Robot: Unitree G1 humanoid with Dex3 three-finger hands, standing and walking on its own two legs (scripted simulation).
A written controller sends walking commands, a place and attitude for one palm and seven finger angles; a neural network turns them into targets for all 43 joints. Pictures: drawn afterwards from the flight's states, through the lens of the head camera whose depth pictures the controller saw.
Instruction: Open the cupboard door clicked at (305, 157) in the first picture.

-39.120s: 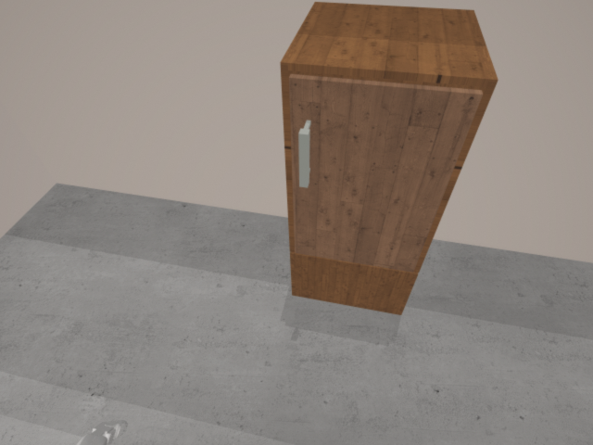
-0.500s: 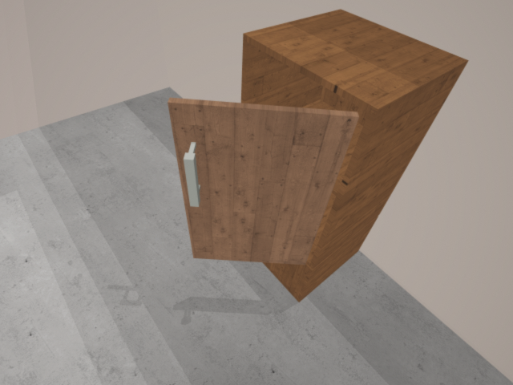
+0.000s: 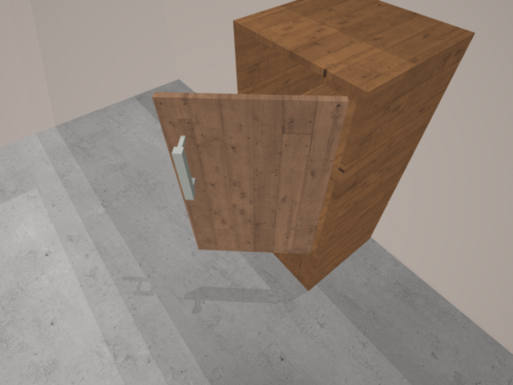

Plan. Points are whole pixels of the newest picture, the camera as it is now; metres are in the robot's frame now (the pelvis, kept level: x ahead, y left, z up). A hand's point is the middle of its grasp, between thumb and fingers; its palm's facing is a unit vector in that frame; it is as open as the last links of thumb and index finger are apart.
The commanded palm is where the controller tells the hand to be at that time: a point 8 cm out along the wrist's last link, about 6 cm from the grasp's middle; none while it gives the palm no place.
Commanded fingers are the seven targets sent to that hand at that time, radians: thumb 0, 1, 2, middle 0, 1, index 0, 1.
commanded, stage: come to a stop and stand still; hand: left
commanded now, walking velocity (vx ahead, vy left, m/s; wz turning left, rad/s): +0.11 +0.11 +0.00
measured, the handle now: (186, 168) +0.56 +0.20 -0.04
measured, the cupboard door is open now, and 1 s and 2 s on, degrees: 48 48 48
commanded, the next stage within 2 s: look again from close up in 0.40 s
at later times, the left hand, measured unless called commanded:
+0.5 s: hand out of the picture -0.01 +0.19 -0.17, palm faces +0.01 -0.98 -0.18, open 7.4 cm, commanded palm none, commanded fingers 0.00 0.90 0.90 -0.20 -0.30 -0.20 -0.30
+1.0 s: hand out of the picture +0.02 +0.16 -0.16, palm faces +0.01 -0.97 -0.25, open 7.3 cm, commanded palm none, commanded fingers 0.00 0.90 0.90 -0.20 -0.30 -0.20 -0.30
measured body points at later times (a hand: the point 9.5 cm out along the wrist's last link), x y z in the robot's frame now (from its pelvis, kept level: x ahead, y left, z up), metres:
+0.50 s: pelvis -0.01 +0.01 +0.00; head +0.00 +0.01 +0.45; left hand -0.01 +0.24 -0.16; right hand -0.07 -0.18 -0.16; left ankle -0.06 +0.12 -0.73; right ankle -0.02 -0.09 -0.74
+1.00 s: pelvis +0.00 -0.02 +0.00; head +0.01 -0.04 +0.45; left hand +0.02 +0.21 -0.14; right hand +0.00 -0.23 -0.17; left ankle -0.06 +0.12 -0.73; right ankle -0.02 -0.09 -0.73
